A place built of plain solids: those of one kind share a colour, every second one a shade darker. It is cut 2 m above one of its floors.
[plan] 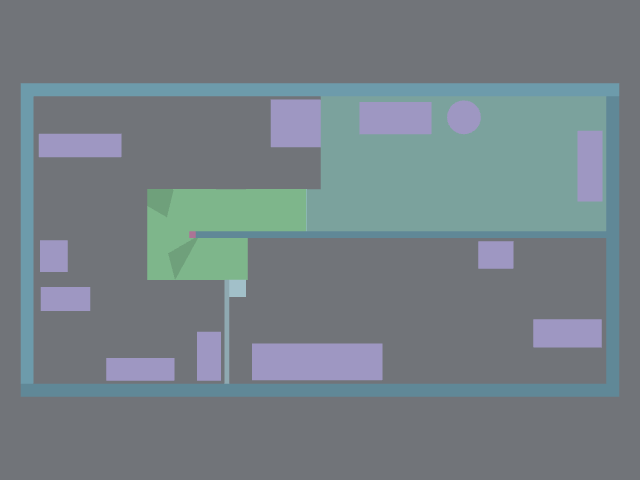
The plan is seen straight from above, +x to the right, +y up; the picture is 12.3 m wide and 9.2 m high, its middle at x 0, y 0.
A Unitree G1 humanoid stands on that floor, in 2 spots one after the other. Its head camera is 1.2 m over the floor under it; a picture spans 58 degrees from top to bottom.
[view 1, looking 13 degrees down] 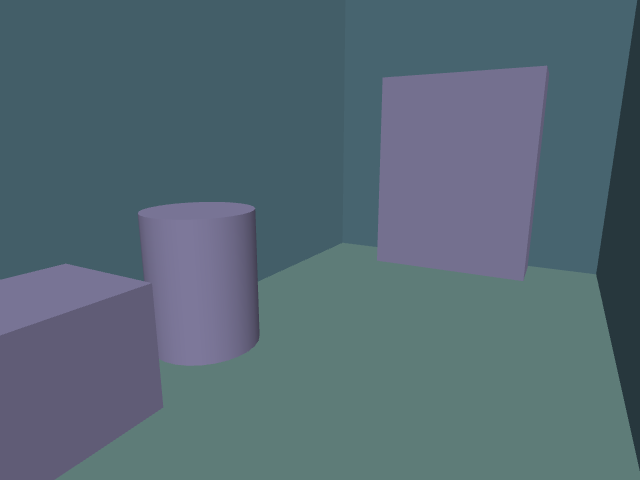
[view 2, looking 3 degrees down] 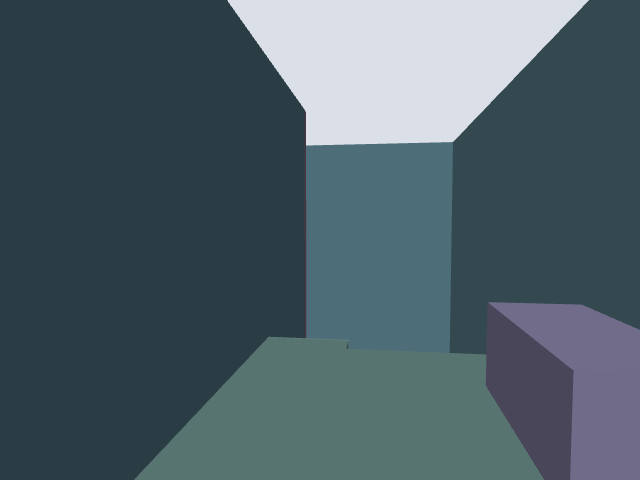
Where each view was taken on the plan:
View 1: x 0.94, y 0.54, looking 29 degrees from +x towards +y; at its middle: wall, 4.68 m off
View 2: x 3.91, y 1.28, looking -172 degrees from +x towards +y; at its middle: wall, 9.51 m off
